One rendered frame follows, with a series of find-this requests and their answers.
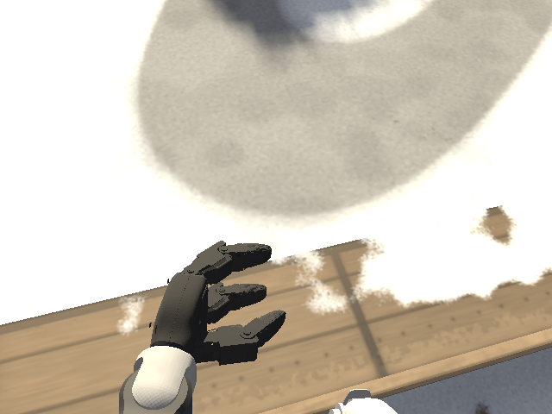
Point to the left robot hand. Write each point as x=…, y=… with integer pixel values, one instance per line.
x=189, y=305

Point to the robot left forearm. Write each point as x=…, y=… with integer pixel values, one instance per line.
x=163, y=382

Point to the right robot shin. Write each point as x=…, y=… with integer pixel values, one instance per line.
x=357, y=393

